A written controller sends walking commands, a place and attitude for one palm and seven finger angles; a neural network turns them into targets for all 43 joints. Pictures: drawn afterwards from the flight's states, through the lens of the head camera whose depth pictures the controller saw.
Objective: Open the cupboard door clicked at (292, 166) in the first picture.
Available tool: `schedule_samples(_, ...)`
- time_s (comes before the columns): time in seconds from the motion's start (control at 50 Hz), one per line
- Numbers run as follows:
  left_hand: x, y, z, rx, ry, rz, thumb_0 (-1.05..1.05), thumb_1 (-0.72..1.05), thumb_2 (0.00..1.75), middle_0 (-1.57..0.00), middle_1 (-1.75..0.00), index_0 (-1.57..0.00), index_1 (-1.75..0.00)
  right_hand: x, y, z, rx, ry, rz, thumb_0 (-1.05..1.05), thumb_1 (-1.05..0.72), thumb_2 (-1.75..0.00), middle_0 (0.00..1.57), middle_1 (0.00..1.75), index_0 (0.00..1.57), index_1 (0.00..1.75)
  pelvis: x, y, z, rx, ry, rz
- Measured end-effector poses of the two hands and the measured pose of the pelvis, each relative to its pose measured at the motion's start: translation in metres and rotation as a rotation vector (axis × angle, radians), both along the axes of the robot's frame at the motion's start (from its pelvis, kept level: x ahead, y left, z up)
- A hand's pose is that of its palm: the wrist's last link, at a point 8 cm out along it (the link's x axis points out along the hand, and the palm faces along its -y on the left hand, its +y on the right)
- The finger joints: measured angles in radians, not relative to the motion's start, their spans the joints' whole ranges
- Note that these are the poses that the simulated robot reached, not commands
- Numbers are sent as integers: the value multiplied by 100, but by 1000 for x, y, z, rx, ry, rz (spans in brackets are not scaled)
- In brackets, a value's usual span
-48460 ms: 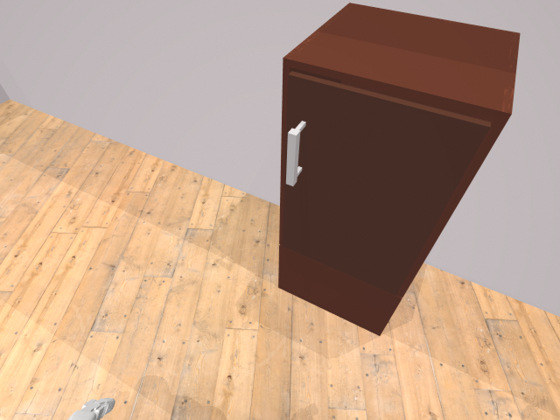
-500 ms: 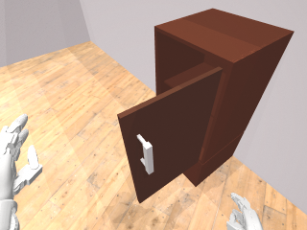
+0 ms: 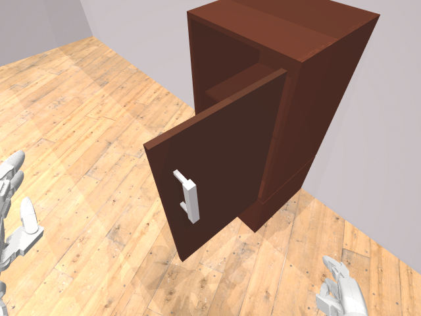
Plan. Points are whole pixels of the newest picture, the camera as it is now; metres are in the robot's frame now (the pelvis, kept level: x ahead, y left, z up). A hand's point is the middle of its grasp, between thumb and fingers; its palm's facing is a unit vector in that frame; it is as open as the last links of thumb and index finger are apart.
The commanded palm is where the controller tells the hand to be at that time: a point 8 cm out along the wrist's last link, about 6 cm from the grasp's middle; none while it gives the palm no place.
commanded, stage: step back with the hand held close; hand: left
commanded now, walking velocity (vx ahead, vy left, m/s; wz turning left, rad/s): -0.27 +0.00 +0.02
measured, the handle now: (186, 197) +0.37 +0.09 -0.02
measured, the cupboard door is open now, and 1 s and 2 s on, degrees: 88 88 88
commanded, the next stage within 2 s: stop stepping back and stand still in 1.22 s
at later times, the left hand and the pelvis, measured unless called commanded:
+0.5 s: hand out of the picture +0.12 +0.29 +0.15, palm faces +0.53 -0.74 -0.42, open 7.4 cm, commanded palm +0.06 +0.32 +0.17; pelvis -0.07 +0.02 -0.02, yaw +2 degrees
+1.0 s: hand out of the picture +0.05 +0.31 +0.16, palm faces +0.44 -0.74 -0.51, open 7.4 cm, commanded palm -0.02 +0.34 +0.17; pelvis -0.14 +0.03 -0.01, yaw +4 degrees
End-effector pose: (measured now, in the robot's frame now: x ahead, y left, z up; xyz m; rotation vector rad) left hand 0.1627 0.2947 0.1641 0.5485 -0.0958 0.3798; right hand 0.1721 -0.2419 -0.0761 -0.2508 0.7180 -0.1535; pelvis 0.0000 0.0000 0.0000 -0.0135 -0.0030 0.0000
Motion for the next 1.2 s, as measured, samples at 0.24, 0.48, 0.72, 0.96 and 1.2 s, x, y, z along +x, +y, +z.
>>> schedule_samples(0.24, -37, 25, 8, 73, -80, -6, 1, 89, 90, -21, -30, -21, -30, -36, 16, 5, -44, -2, -22, 2, -91, -90, 21, 30, 20, 30, -34, 17, -9, 12, -5, 1)
schedule_samples(0.48, -83, 26, -3, 35, -197, 81, 1, 89, 90, -21, -30, -21, -30, -77, 27, -15, -49, 15, 16, 2, -91, -90, 21, 30, 21, 30, -64, 17, -24, -2, -22, 31)
schedule_samples(0.72, -99, 25, 11, 111, -241, 15, 1, 89, 90, -21, -30, -21, -30, -105, 20, -17, -21, 20, 12, 2, -91, -90, 21, 30, 21, 30, -89, 9, -25, -17, -11, 39)
schedule_samples(0.96, -143, 40, 4, 117, -163, -69, 1, 88, 90, -21, -30, -22, -30, -128, 33, 2, -97, 8, 33, 2, -91, -90, 21, 30, 20, 30, -135, 27, -20, -69, -4, 71)
schedule_samples(1.2, -186, 39, 11, -36, -253, -11, 1, 89, 90, -20, -30, -21, -30, -161, 71, 15, -5, -62, 131, 1, -90, -90, 21, 30, 21, 30, -190, 20, -7, -81, 93, -3)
